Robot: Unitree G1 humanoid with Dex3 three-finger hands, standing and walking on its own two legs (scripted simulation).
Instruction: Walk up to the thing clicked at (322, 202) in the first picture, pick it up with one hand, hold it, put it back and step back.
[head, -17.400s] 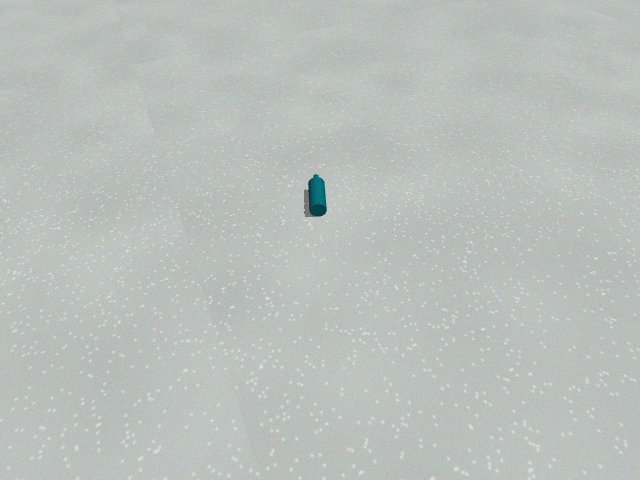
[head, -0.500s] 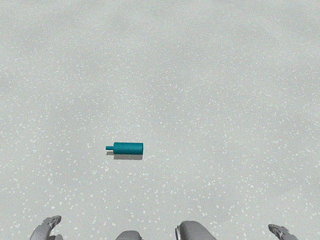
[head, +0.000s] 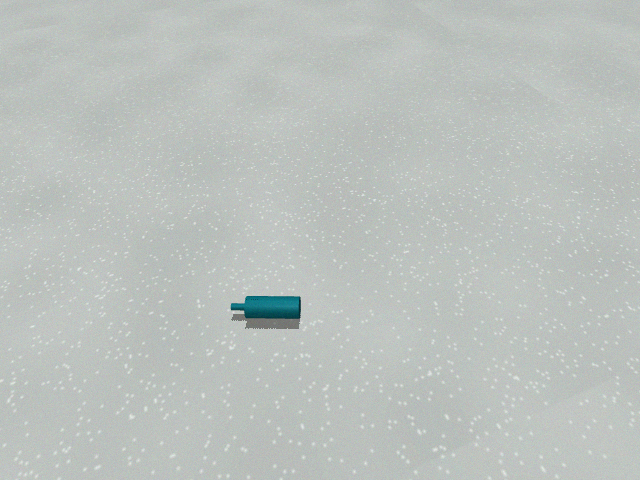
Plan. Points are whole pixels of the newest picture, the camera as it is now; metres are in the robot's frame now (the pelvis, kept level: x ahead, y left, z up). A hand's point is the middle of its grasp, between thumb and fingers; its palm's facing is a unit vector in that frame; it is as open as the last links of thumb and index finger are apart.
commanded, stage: walk up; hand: left
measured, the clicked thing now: (265, 307) +0.77 +0.27 -0.72
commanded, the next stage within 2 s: stand in 0.78 s
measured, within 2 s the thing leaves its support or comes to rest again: neither
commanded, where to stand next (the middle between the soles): +0.37 +0.00 m, yaw +0 degrees
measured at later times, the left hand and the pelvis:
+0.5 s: hand out of the picture +0.09 +0.28 -0.14, palm faces +0.02 -0.93 -0.37, open 7.4 cm; pelvis +0.02 +0.01 +0.01, yaw +1 degrees
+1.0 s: hand out of the picture +0.10 +0.27 -0.14, palm faces -0.01 -0.94 -0.34, open 7.4 cm; pelvis +0.02 +0.02 +0.02, yaw +1 degrees
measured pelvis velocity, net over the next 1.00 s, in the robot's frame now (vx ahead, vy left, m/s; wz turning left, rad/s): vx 0.02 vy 0.02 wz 0.01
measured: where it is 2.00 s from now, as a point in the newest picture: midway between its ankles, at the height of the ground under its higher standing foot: outside the picture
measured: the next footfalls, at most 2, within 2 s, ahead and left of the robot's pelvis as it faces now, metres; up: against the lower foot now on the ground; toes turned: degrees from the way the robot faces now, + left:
none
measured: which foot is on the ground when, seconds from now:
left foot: down 0.00-1.00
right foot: down 0.00-1.00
